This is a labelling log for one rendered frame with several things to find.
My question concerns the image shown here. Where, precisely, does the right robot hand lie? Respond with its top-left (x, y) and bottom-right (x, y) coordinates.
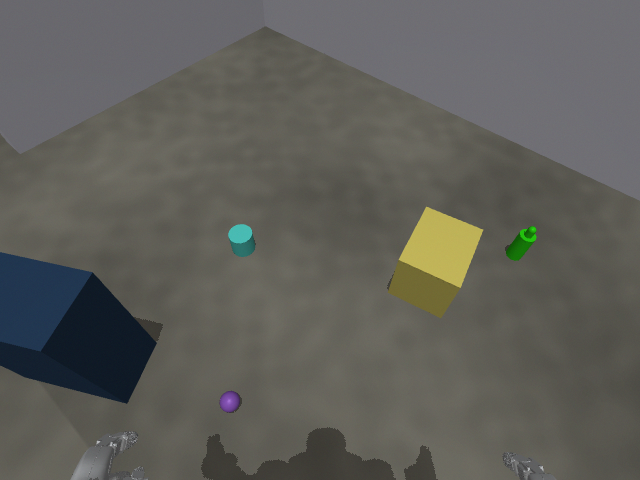
top-left (502, 452), bottom-right (556, 480)

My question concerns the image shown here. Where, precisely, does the left robot hand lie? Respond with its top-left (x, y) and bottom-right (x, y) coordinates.
top-left (70, 431), bottom-right (149, 480)

